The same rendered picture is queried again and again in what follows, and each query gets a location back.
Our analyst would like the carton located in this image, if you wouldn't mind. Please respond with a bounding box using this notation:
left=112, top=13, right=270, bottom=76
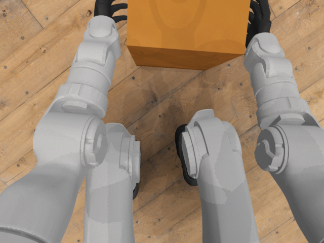
left=127, top=0, right=251, bottom=70

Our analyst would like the right robot forearm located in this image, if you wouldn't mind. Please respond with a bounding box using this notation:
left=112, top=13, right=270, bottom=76
left=244, top=32, right=324, bottom=130

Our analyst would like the left robot hand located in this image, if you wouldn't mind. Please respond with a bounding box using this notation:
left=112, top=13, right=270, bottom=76
left=94, top=0, right=128, bottom=23

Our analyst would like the robot left upper arm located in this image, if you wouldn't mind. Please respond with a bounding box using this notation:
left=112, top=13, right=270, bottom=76
left=0, top=111, right=108, bottom=243

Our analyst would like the robot right shin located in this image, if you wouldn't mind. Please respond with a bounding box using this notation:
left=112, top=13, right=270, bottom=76
left=187, top=109, right=242, bottom=179

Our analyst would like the left robot thigh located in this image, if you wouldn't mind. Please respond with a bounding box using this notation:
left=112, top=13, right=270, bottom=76
left=83, top=132, right=141, bottom=243

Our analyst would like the left robot forearm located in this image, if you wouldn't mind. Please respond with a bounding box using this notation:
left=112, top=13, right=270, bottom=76
left=33, top=15, right=121, bottom=155

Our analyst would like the right robot hand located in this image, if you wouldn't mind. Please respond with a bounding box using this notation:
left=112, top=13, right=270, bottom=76
left=246, top=0, right=271, bottom=48

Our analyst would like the robot right upper arm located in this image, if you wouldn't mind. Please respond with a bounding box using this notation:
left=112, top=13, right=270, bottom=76
left=254, top=125, right=324, bottom=243

